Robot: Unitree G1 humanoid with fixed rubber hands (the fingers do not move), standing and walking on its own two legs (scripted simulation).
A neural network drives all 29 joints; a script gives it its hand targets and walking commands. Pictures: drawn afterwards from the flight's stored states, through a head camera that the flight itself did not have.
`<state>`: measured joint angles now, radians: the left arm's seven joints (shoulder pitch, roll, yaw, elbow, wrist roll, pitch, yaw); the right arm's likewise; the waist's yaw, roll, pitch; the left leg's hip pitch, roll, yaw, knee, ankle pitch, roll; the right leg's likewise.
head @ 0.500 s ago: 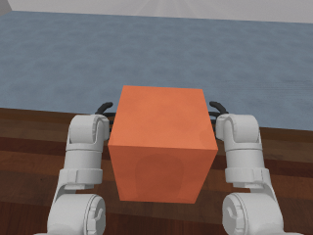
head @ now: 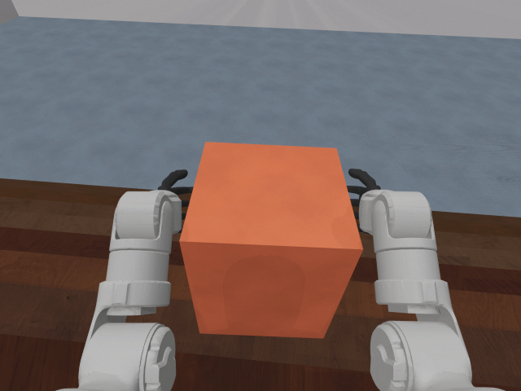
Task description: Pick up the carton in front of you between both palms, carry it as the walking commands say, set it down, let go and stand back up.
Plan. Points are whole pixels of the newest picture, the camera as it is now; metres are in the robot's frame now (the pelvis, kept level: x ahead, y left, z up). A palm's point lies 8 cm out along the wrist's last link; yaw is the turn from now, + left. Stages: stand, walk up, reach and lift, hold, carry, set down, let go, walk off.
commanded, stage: carry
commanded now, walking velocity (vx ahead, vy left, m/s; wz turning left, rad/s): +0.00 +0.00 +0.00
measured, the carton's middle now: (266, 243) +0.35 +0.00 +0.06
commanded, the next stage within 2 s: none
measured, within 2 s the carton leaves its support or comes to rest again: neither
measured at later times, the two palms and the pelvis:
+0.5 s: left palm (166, 211) +0.35 +0.15 +0.13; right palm (368, 210) +0.35 -0.15 +0.13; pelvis +0.00 +0.00 +0.00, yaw +0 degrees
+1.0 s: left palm (168, 207) +0.35 +0.15 +0.13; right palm (369, 209) +0.35 -0.15 +0.13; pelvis +0.01 +0.00 +0.00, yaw +0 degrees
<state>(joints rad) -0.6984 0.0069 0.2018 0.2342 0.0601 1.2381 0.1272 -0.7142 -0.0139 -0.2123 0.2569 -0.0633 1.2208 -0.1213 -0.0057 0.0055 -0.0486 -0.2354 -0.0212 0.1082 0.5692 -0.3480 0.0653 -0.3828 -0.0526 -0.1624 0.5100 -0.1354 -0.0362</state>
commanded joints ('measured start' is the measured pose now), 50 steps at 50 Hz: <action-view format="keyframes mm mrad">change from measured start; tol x2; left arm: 1 -755 -1100 -535 -123 -414 -38 -231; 45 -757 -1101 -533 -123 -415 -37 -231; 50 -772 -1095 -529 -95 -409 -36 -229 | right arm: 1 -726 1141 547 -116 434 -18 241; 50 -736 1125 545 -115 433 -22 243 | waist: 1 -1 0 -395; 44 -6 5 -401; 46 -14 28 -373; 50 -71 137 -220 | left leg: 1 40 152 -136 -96 275 5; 43 38 156 -129 -97 275 6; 45 30 156 -138 -130 112 18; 46 21 167 -160 -160 -33 34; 47 16 186 -210 -205 -184 63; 48 26 221 -283 -262 -283 91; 49 61 265 -354 -290 -304 122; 50 111 301 -414 -290 -252 155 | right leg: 1 230 -107 130 -28 145 -32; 43 224 -105 128 -32 140 -29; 45 203 -90 113 -33 -20 -30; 47 111 -44 68 36 -251 -16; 48 21 -13 33 102 -295 -5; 50 -182 10 35 254 -281 -6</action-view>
